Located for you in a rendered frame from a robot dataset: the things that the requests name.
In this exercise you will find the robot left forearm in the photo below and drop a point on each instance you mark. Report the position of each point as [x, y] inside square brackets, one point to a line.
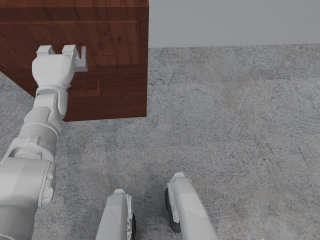
[40, 131]

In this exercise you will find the drawer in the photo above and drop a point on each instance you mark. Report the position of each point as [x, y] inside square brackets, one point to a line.
[108, 42]

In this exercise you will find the left robot upper arm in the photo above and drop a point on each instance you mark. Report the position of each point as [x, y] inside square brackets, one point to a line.
[25, 185]

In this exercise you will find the right robot shin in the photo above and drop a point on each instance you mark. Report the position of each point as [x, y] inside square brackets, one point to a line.
[174, 210]

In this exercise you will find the right robot thigh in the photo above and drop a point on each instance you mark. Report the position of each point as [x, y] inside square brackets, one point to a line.
[195, 222]

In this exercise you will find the handle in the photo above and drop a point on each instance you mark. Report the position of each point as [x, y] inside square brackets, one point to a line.
[84, 95]
[82, 64]

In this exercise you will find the robot left hand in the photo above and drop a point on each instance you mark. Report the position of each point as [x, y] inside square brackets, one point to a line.
[49, 68]

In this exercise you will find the cabinet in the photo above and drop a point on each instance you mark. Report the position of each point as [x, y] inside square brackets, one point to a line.
[123, 87]

